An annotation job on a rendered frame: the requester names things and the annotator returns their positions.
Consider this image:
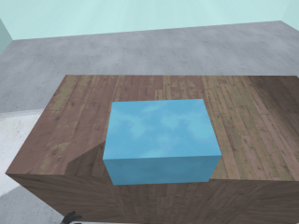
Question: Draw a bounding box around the pedestal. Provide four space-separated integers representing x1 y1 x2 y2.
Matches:
5 75 299 224

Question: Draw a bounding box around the robot left hand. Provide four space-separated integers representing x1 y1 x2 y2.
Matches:
60 211 82 224

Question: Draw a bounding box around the carton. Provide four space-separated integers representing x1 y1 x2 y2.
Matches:
103 99 222 186

